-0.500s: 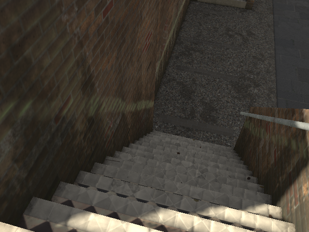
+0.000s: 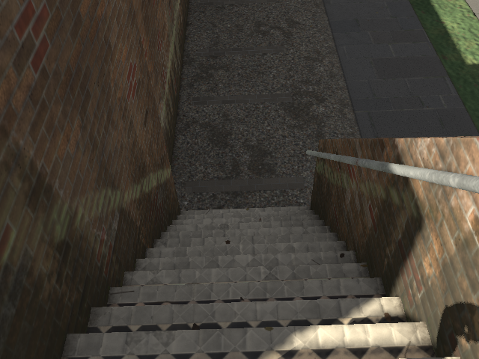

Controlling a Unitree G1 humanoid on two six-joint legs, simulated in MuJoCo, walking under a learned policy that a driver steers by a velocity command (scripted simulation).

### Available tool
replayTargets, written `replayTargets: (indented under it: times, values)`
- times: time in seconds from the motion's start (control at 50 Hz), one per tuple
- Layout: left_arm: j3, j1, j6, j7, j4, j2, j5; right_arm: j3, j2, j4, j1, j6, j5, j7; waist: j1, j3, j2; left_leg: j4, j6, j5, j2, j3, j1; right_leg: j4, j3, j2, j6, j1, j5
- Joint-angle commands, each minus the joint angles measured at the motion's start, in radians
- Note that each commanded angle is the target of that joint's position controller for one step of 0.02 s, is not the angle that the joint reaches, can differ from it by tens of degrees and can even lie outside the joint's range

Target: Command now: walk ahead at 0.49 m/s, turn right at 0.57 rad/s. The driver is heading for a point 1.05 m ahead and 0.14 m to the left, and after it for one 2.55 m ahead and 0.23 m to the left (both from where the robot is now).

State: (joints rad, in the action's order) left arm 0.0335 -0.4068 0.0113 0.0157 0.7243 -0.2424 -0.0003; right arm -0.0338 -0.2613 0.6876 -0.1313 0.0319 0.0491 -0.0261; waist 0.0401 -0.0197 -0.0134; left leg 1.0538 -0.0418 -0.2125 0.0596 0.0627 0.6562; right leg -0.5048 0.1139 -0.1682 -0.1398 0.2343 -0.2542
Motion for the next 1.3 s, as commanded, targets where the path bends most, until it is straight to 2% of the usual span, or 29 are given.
replayTargets:
  times: [0.02,0.12,0.28,0.36,0.42,0.44,0.46,0.48,0.52,0.56,0.58,0.6,0.62,0.64,0.66,0.68,0.7,0.78,0.86,0.96,1.04,1.1,1.14,1.18,1.2,1.22,1.24,1.26,1.3]
  values:
    - [0.037,-0.007,-0.007,0.008,-0.073,-0.143,-0.015,-0.045,-0.102,0.03,-0.147,0.008,-0.002,0.009,-0.046,0.118,0.048,0.151,0.034,0.139,-0.041,-0.052,-0.043,0.004,0.261,0.226,-0.126,-0.018,0.641]
    - [0.042,-0.04,0.001,0.022,-0.082,-0.149,-0.013,-0.048,-0.107,-0.02,-0.004,-0.009,0.001,0.001,-0.006,0.054,0.077,0.171,0.026,0.048,-0.05,-0.014,0.129,-0.105,0.387,0.256,-0.164,-0.12,0.777]
    - [0.032,0.036,-0.004,0.022,-0.06,-0.152,-0.018,-0.058,-0.153,0.019,-0.083,-0.008,-0.021,-0.002,-0.011,0.023,0.088,0.103,0.043,-0.062,-0.074,-0.03,0.024,-0.184,0.338,0.294,-0.097,-0.125,0.959]
    - [0.035,-0.077,-0.044,0.04,0.0,-0.17,-0.028,-0.078,-0.167,-0.007,0.043,-0.028,-0.03,0.004,0.096,-0.054,0.121,-0.06,0.076,0.085,-0.093,0.167,0.309,-0.376,0.357,0.316,-0.11,-0.302,0.419]
    - [0.04,-0.124,-0.083,0.045,0.025,-0.192,-0.038,-0.066,-0.142,-0.029,0.08,-0.068,-0.021,0.01,0.134,-0.038,0.077,-0.233,0.084,0.148,-0.119,0.185,0.435,-0.433,0.366,0.315,-0.088,-0.365,0.368]
    - [0.017,-0.016,-0.095,0.045,0.015,-0.129,-0.021,-0.041,-0.098,-0.051,0.062,-0.076,-0.016,0.028,0.064,-0.029,-0.06,-0.501,0.073,0.599,-0.146,0.077,0.032,-0.431,0.141,0.19,-0.03,0.025,0.212]
    - [-0.006,0.033,-0.099,0.026,0.026,-0.08,0.0,-0.029,-0.043,-0.022,-0.036,-0.065,-0.031,0.049,0.008,-0.005,-0.017,-0.469,0.066,0.759,-0.172,-0.03,-0.284,-0.42,0.05,0.152,-0.005,0.254,0.049]
    - [0.002,0.036,-0.102,0.024,0.032,-0.104,-0.013,-0.023,-0.033,-0.004,-0.096,-0.049,-0.049,0.068,0.01,0.002,0.032,-0.503,0.061,0.763,-0.144,-0.076,-0.428,-0.442,0.041,0.167,-0.015,0.272,0.016]
    - [-0.006,-0.004,-0.091,0.045,0.07,-0.097,-0.045,-0.025,-0.049,0.025,-0.177,-0.008,-0.064,0.074,0.018,-0.053,0.069,-0.687,0.093,0.66,-0.052,-0.053,-0.453,-0.557,0.078,0.205,-0.047,0.186,0.116]
    - [-0.004,0.042,-0.063,0.072,0.101,-0.116,-0.063,-0.053,-0.116,0.121,-0.411,0.009,-0.066,0.046,-0.093,0.014,0.05,-0.885,0.144,0.685,0.0,-0.059,-0.581,-0.916,0.02,0.208,-0.036,0.12,0.276]
    - [0.005,0.096,-0.062,0.041,0.109,-0.138,-0.051,-0.064,-0.139,0.196,-0.629,0.016,-0.035,0.035,-0.226,0.1,-0.071,-0.717,0.2,0.791,-0.015,-0.105,-0.953,-1.416,-0.11,0.104,-0.002,0.409,-0.01]
    - [0.0,0.06,-0.049,0.023,0.092,-0.077,-0.046,-0.055,-0.169,0.195,-0.615,0.018,-0.046,0.049,-0.202,0.073,-0.196,-0.589,0.194,0.965,0.09,0.059,-0.982,-1.766,-0.177,-0.015,0.037,0.638,-0.575]
    - [-0.013,-0.035,-0.054,0.025,0.018,-0.052,-0.018,-0.029,-0.168,0.164,-0.503,0.002,-0.042,0.071,-0.038,0.108,-0.239,-0.285,0.238,1.394,0.207,0.181,-1.054,-1.74,-0.129,0.075,0.062,0.831,-0.596]
    - [-0.01,-0.064,-0.053,0.029,0.034,-0.098,-0.031,-0.051,-0.19,0.156,-0.512,-0.001,-0.08,0.071,-0.062,0.189,-0.128,-0.35,0.33,1.202,0.27,0.253,-1.047,-1.701,-0.129,0.128,0.094,0.875,-0.524]
    - [-0.007,-0.01,-0.043,0.032,0.031,-0.119,-0.049,-0.051,-0.191,0.15,-0.5,-0.008,-0.098,0.061,-0.071,0.131,-0.056,-0.413,0.385,0.999,0.274,0.284,-0.878,-1.684,-0.136,0.148,0.123,0.903,-0.482]
    - [0.0,0.094,-0.021,0.035,0.038,-0.139,-0.07,-0.041,-0.169,0.108,-0.354,-0.013,-0.076,0.046,-0.057,0.104,0.081,-0.495,0.352,0.611,0.179,0.262,-0.702,-1.64,-0.119,0.161,0.103,0.877,-0.348]
    - [-0.008,0.077,-0.005,0.03,0.021,-0.095,-0.069,-0.054,-0.234,0.132,-0.418,-0.031,-0.065,0.03,-0.047,0.075,-0.124,-0.507,0.451,0.742,0.279,0.482,-0.595,-1.619,-0.114,0.182,0.114,0.876,-0.343]
    - [-0.022,0.253,0.032,0.037,-0.009,-0.054,-0.055,0.035,-0.048,0.115,-0.278,-0.055,-0.052,-0.003,0.005,-0.085,0.033,-0.503,0.329,0.492,0.115,0.405,-0.15,-0.95,-0.082,0.19,0.228,0.701,0.194]
    - [0.013,0.175,0.032,0.021,0.044,-0.08,-0.059,0.019,-0.078,0.147,-0.403,-0.053,-0.07,-0.029,-0.008,0.011,-0.059,-0.322,0.237,0.467,-0.004,0.403,-0.324,-0.819,-0.066,0.147,0.176,0.716,0.433]
    - [0.002,0.214,0.027,-0.001,0.017,-0.037,-0.059,0.045,-0.013,0.12,-0.328,-0.038,-0.063,-0.038,-0.008,-0.016,-0.096,-0.224,0.247,0.172,-0.047,0.406,-0.245,-0.506,-0.042,0.142,0.166,0.565,0.617]
    - [-0.004,0.26,-0.014,-0.015,0.025,-0.027,-0.027,0.063,0.009,0.1,-0.261,-0.045,-0.053,-0.026,-0.074,-0.063,-0.081,-0.156,0.225,0.007,-0.091,0.309,-0.148,-0.063,-0.046,0.161,0.141,0.271,0.791]
    - [-0.001,0.266,-0.035,-0.032,0.033,-0.025,0.005,0.062,0.009,0.113,-0.296,-0.028,-0.024,-0.016,-0.18,-0.094,-0.069,-0.072,0.243,0.171,-0.073,0.295,-0.217,0.18,-0.042,0.186,0.11,0.201,0.74]
    - [0.015,0.211,-0.046,-0.03,0.034,-0.053,-0.001,0.056,-0.013,0.141,-0.33,-0.016,-0.016,-0.019,-0.221,-0.107,-0.094,0.035,0.263,0.374,-0.059,0.3,-0.214,0.227,-0.097,0.188,0.09,0.13,0.598]
    - [0.032,0.033,-0.039,-0.022,0.095,-0.088,0.007,0.046,-0.048,0.108,-0.302,-0.012,0.007,-0.019,-0.16,-0.066,0.012,0.209,0.269,0.282,-0.092,0.232,-0.275,0.521,-0.112,0.242,0.068,0.004,0.51]
    - [0.039,-0.083,-0.043,-0.021,0.159,-0.113,-0.024,0.047,-0.034,0.128,-0.349,-0.01,-0.004,-0.022,-0.153,-0.033,0.116,0.433,0.241,0.172,-0.119,0.161,-0.158,0.444,-0.13,0.289,0.048,-0.214,0.957]
    - [0.054,-0.297,-0.036,-0.027,0.19,-0.17,-0.014,0.034,-0.064,0.073,-0.29,-0.015,-0.02,-0.023,-0.039,0.14,0.203,0.832,0.177,-0.271,-0.16,0.047,0.174,0.116,0.012,0.447,-0.056,-0.632,1.429]
    - [0.039,-0.313,-0.023,-0.043,0.195,-0.144,0.025,0.026,-0.025,0.075,-0.287,-0.009,-0.058,-0.029,0.002,0.26,0.271,1.243,0.108,-0.941,-0.239,-0.142,0.528,-0.184,0.102,0.547,-0.18,-0.912,1.565]
    - [0.042,-0.267,-0.025,-0.044,0.169,-0.143,0.054,0.026,-0.039,0.025,-0.187,-0.009,-0.023,-0.04,0.03,0.278,0.166,1.354,0.098,-0.857,-0.182,-0.147,0.651,-0.173,0.149,0.545,-0.251,-0.85,1.405]
    - [0.053,-0.1,-0.013,0.001,0.087,-0.198,0.025,0.042,-0.022,-0.07,0.008,-0.007,-0.019,-0.043,0.034,0.248,0.079,1.263,0.026,-0.562,-0.117,-0.066,0.642,0.041,0.317,0.592,-0.357,-0.535,0.761]
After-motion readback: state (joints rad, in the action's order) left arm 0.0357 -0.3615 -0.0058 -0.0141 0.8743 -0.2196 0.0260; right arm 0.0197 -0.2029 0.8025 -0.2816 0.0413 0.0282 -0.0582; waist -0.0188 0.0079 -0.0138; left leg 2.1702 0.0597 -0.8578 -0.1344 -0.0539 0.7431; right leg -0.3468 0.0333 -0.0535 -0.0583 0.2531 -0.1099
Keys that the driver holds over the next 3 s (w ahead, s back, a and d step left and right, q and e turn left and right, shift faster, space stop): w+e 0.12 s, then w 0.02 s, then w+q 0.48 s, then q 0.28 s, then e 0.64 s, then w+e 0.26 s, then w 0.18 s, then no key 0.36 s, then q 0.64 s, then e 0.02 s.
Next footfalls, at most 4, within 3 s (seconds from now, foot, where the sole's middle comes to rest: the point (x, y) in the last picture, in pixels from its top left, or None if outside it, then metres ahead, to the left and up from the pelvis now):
0.58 left None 0.28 0.19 -0.99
1.20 right None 0.51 0.06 -1.21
1.80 left None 0.49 0.31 -1.21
2.36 right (259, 354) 0.74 0.04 -1.43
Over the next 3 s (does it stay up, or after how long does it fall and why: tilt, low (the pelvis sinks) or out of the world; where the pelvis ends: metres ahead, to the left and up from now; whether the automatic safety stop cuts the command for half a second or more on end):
stays up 0.80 0.20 -0.80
